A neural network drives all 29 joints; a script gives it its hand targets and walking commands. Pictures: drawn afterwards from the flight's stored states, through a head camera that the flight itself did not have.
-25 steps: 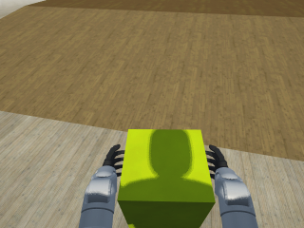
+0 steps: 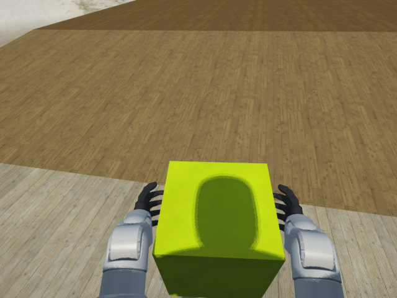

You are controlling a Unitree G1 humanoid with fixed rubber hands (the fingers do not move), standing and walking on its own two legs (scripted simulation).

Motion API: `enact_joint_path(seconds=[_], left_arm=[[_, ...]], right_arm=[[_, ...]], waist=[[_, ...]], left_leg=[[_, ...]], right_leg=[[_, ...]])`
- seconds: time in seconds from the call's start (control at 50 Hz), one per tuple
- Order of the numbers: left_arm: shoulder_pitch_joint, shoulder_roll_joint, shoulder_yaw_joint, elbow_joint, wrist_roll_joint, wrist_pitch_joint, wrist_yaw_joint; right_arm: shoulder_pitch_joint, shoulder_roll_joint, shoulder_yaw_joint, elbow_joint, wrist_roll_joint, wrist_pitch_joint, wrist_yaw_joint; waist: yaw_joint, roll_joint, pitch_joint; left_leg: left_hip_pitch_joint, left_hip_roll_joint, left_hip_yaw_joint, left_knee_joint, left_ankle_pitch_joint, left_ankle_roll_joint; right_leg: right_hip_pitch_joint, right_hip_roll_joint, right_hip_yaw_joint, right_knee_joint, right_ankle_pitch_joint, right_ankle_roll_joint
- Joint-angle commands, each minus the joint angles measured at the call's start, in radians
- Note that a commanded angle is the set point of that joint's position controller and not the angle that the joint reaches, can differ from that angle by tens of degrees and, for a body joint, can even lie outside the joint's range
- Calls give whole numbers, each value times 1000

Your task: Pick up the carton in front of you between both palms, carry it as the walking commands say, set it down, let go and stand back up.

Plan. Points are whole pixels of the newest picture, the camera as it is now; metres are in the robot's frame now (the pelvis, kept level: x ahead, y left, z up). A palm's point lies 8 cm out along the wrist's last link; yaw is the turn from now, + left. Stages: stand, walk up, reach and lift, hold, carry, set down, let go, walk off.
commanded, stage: carry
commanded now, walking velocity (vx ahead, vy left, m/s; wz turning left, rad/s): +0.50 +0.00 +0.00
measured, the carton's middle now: (215, 232) +0.30 +0.00 +0.01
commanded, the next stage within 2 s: none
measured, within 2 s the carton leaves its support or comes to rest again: neither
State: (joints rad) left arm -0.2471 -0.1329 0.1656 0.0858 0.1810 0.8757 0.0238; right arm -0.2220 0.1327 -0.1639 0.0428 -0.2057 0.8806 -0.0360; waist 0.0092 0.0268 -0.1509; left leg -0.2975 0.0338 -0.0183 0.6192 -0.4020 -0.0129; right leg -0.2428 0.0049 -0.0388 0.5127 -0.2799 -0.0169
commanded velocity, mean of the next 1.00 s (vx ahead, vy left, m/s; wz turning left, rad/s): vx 0.50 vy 0.00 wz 0.00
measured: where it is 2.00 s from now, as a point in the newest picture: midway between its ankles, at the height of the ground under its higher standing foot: (217, 221)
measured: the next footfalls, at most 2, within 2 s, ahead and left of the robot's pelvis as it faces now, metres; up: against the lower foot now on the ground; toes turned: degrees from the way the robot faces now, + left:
left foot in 0.20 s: +0.15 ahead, +0.12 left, +0.00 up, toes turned +10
right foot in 0.56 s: +0.42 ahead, -0.12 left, +0.00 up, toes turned -14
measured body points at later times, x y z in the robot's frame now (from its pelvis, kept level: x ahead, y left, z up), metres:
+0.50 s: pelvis +0.23 -0.01 +0.00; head +0.21 -0.01 +0.45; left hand +0.51 +0.13 +0.09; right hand +0.50 -0.17 +0.09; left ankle +0.11 +0.11 -0.74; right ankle +0.33 -0.12 -0.71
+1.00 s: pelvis +0.56 -0.02 -0.01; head +0.55 -0.03 +0.44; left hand +0.83 +0.13 +0.08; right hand +0.83 -0.18 +0.08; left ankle +0.70 +0.07 -0.73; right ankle +0.38 -0.11 -0.73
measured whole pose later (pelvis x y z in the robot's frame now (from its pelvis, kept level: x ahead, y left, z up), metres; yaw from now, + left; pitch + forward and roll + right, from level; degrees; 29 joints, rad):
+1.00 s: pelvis +0.56 -0.02 -0.01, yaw -1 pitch +4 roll +1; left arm -0.14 -0.13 0.10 -0.37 0.10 1.21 0.08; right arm -0.14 0.13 -0.10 -0.39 -0.10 1.21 -0.10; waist 0.02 -0.01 -0.11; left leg -0.52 0.06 0.23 0.50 -0.07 0.03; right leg 0.06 -0.05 -0.22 0.32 -0.43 0.02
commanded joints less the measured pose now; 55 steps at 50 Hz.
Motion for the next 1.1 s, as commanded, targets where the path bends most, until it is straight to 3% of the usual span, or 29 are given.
enact_joint_path(seconds=[0.0,0.04,0.08,0.12,0.16,0.18,0.2,0.22,0.24,0.28,0.3,0.38,0.48,0.52,0.54,0.56,0.58,0.6,0.64,0.66,0.68,0.74,0.92,0.98,1.0,1.02,1.04,1.06,1.08], left_arm=[[-532,-834,-668,-125,-339,65,-206],[-553,-820,-685,-211,-362,120,-189],[-538,-835,-719,-296,-402,168,-178],[-485,-847,-737,-347,-426,213,-173],[-423,-855,-750,-381,-437,253,-175],[-395,-854,-754,-395,-441,271,-178],[-384,-855,-756,-407,-449,290,-183],[-404,-856,-764,-439,-469,311,-191],[-433,-861,-776,-452,-486,324,-202],[-467,-865,-772,-467,-508,334,-212],[-480,-866,-775,-479,-518,338,-213],[-443,-867,-763,-476,-507,347,-194],[-376,-839,-729,-445,-455,363,-173],[-364,-832,-716,-430,-448,368,-173],[-354,-831,-708,-417,-443,370,-174],[-342,-814,-695,-400,-430,368,-174],[-348,-824,-691,-387,-427,363,-174],[-361,-857,-701,-412,-443,360,-175],[-420,-929,-735,-464,-464,342,-181],[-441,-954,-752,-491,-474,332,-184],[-444,-969,-766,-509,-483,322,-188],[-428,-945,-787,-538,-511,312,-199],[-308,-844,-761,-504,-476,338,-210],[-331,-828,-762,-505,-471,347,-206],[-338,-821,-763,-506,-469,350,-204],[-367,-812,-765,-519,-473,354,-203],[-409,-825,-780,-555,-484,359,-199],[-430,-832,-782,-558,-489,356,-198],[-454,-854,-785,-569,-494,349,-198]], right_arm=[[-617,873,713,-118,373,72,208],[-628,896,748,-153,439,124,210],[-587,904,772,-195,480,168,205],[-528,909,777,-238,502,207,198],[-447,906,763,-269,495,242,191],[-404,903,755,-282,487,260,189],[-365,885,743,-296,472,276,185],[-328,866,730,-294,444,285,179],[-333,868,731,-319,426,291,173],[-396,912,740,-381,452,307,170],[-433,915,749,-410,470,312,170],[-458,895,767,-435,514,334,178],[-421,856,766,-401,525,358,195],[-420,849,766,-397,520,365,198],[-420,836,763,-391,518,368,199],[-443,828,764,-408,522,376,200],[-477,843,774,-417,529,383,201],[-478,865,776,-406,533,377,205],[-488,923,775,-420,536,354,210],[-480,937,781,-428,530,342,208],[-466,947,787,-441,519,330,204],[-411,959,791,-445,489,303,184],[-317,879,772,-446,456,329,174],[-332,867,764,-434,471,339,188],[-326,863,757,-422,473,340,192],[-332,850,751,-425,472,341,195],[-358,858,748,-405,478,333,199],[-358,886,754,-421,499,329,200],[-393,912,763,-449,510,324,199]], waist=[[18,-235,-11],[15,-148,-65],[15,-179,-113],[17,-198,-141],[4,-135,-179],[-5,-96,-215],[-25,24,-246],[-36,259,-237],[-43,247,-181],[-41,71,-144],[-39,29,-145],[-30,88,-123],[-26,127,-96],[-11,77,-124],[5,25,-179],[24,-210,-227],[24,-361,-234],[17,-267,-224],[10,-89,-233],[6,-63,-228],[5,-82,-231],[7,-128,-220],[15,-180,-56],[-7,-158,-101],[-25,-116,-165],[-43,37,-228],[-43,297,-281],[-38,254,-260],[-40,183,-256]], left_leg=[[-433,31,73,201,-77,-4],[-377,44,89,124,-34,0],[-264,-3,149,12,26,-13],[-152,-28,197,-108,79,-19],[91,-45,244,-260,191,-14],[280,1,204,-272,203,3],[460,145,14,-323,59,52],[584,355,-338,-382,-60,166],[573,431,-455,-391,-12,250],[484,413,-360,-411,76,236],[447,389,-290,-444,21,210],[313,265,-13,-470,126,141],[231,215,134,-369,268,94],[128,159,224,-161,375,57],[17,132,250,23,368,25],[-182,45,257,326,166,-32],[-413,-27,168,524,-95,-29],[-467,34,73,629,-93,2],[-456,106,31,624,10,30],[-423,126,26,559,71,30],[-390,121,43,506,108,27],[-372,92,98,351,164,13],[-267,20,243,-98,367,36],[8,-49,328,-165,309,55],[232,-29,297,-148,255,61],[415,190,-38,-234,78,114],[618,408,-462,-360,29,255],[589,417,-487,-399,164,268],[542,379,-378,-370,295,258]], right_leg=[[195,-371,560,-400,-418,-166],[208,-336,403,-362,-232,-156],[203,-257,239,-331,-108,-122],[186,-224,156,-290,-39,-110],[75,-183,66,-165,-39,-90],[-54,-165,27,-70,-56,-69],[-235,-126,-44,127,-80,-29],[-490,-48,-114,331,-193,12],[-607,-60,-50,429,-267,-2],[-630,-114,-9,514,-260,-8],[-607,-130,-8,468,-207,-4],[-404,-99,-93,215,14,28],[-169,-51,-196,7,182,19],[69,-6,-260,-32,126,2],[262,-61,-180,-29,70,-10],[383,-318,259,-204,-162,-91],[498,-449,533,-307,-139,-196],[472,-456,498,-294,-23,-204],[380,-406,338,-268,102,-163],[335,-380,260,-284,136,-133],[312,-357,186,-296,163,-111],[317,-313,66,-313,233,-106],[343,-250,-112,-279,472,-82],[285,-212,-207,-41,647,-38],[157,-181,-217,120,573,-12],[-46,-129,-203,376,304,27],[-360,6,-142,654,-138,58],[-453,-28,-16,785,-206,29],[-467,-67,12,825,-174,0]])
